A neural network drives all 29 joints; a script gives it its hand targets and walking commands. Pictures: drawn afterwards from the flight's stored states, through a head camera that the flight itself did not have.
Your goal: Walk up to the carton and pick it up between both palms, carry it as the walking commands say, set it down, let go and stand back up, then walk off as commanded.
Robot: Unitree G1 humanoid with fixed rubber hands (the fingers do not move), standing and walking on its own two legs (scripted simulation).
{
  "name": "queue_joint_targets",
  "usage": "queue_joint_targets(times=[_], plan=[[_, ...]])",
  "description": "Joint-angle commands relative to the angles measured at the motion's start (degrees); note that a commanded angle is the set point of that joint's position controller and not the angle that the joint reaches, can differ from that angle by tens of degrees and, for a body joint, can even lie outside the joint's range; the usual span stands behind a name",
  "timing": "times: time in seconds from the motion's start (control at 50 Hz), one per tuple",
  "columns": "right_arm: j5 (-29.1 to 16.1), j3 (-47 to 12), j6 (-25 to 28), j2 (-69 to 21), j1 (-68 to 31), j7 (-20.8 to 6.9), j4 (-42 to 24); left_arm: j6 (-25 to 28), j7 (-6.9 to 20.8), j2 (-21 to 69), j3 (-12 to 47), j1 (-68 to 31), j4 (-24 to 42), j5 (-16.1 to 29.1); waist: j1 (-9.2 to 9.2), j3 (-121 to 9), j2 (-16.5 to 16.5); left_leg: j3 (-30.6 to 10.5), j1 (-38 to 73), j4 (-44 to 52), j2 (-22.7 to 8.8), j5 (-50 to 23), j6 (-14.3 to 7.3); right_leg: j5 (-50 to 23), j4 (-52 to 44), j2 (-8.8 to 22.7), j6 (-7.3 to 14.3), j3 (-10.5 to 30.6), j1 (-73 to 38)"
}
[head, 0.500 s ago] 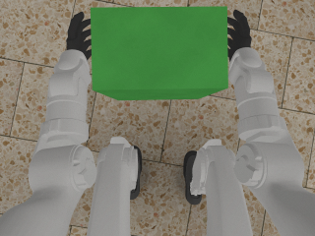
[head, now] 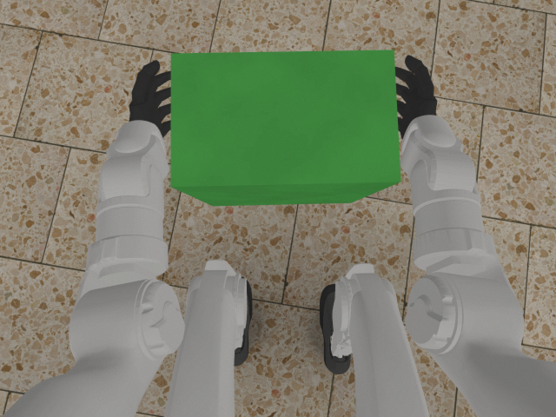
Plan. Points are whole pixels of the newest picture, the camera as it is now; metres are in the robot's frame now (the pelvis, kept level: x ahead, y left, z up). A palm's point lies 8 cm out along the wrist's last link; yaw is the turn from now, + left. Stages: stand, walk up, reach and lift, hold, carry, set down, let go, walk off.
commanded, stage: reach and lift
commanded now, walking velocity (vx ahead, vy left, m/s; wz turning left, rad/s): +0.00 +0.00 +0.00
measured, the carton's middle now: (282, 146) +0.48 +0.03 -0.15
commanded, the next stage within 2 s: none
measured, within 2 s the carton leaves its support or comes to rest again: neither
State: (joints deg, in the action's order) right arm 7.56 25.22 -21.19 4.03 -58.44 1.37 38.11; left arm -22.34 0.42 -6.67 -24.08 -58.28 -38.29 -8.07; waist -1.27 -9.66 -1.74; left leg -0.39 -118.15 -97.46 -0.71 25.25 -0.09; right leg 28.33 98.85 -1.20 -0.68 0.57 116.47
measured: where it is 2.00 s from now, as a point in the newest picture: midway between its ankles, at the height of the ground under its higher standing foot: (286, 339)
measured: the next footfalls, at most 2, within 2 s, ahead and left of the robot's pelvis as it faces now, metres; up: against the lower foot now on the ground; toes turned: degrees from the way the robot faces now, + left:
none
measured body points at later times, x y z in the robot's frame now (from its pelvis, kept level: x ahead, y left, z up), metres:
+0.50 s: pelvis +0.02 +0.00 +0.06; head +0.26 +0.02 +0.45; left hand +0.48 +0.20 -0.01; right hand +0.50 -0.15 +0.00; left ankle +0.12 +0.12 -0.46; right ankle +0.10 -0.12 -0.46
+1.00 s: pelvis +0.04 +0.00 +0.13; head +0.23 +0.01 +0.54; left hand +0.46 +0.20 +0.07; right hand +0.48 -0.16 +0.08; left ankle +0.12 +0.12 -0.46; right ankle +0.10 -0.12 -0.46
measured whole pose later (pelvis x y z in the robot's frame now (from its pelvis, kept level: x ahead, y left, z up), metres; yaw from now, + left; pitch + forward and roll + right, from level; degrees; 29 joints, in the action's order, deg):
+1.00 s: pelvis +0.04 +0.00 +0.13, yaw +0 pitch +37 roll +0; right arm 11.7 25.5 -21.1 -2.1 -40.5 -1.8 32.2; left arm -22.7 2.6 0.8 -25.2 -39.8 -30.9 -12.1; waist -1.1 -13.5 -1.5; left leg -0.1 -86.6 -71.6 -0.5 22.3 0.0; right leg 24.8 72.7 -1.2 -0.5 1.3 85.2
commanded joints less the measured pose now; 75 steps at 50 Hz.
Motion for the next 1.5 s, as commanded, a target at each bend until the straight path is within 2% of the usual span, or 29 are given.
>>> queue_joint_targets(times=[0.0, 0.76, 1.48], plan=[[-8.9, -29.6, 0.5, -55.6, -37.0, -15.9, -2.0, 1.0, 16.4, 56.0, 29.3, -36.5, 3.8, 9.9, -1.46, -61.5, 1.2, 4.2, 40.8, 9.2, 8.6, -12.7, 0.2, -10.4, -11.1, -8.4, 0.9, -3.9, -30.0], [-6.3, -32.3, 0.3, -60.9, -19.6, -18.4, -3.9, 0.6, 17.9, 62.4, 32.4, -19.5, 6.7, 7.4, -0.83, -52.9, 1.3, 2.2, 58.8, 27.1, 8.6, -15.9, 0.4, -14.8, -29.2, -8.1, 0.9, -1.7, -47.0], [-0.9, -33.5, 0.1, -61.7, -2.4, -21.3, -7.4, 0.5, 20.4, 62.2, 31.7, -3.0, 10.5, 1.7, -0.34, -38.0, 1.7, -0.5, 83.0, 50.4, 6.8, -24.4, -0.6, -23.8, -52.8, -6.0, 1.4, 1.6, -72.9]])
